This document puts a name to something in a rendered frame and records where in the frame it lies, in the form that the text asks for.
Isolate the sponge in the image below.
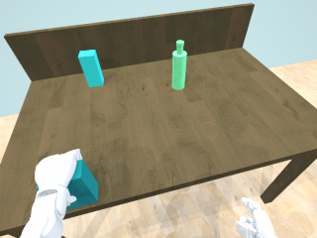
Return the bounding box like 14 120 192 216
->
37 159 99 210

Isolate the left robot hand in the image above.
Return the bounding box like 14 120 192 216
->
35 149 82 206

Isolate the robot left forearm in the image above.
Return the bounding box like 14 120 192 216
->
20 184 68 238

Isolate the table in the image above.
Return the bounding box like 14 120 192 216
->
0 3 317 238

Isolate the right robot hand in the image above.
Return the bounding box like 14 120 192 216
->
236 197 275 238

